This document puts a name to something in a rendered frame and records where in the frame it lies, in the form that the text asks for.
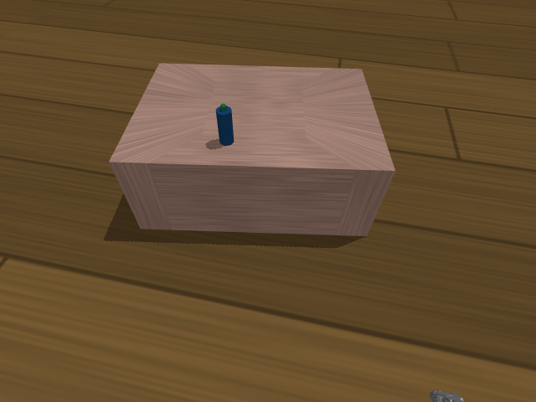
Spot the bottle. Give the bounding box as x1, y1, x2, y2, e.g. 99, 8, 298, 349
216, 104, 234, 146

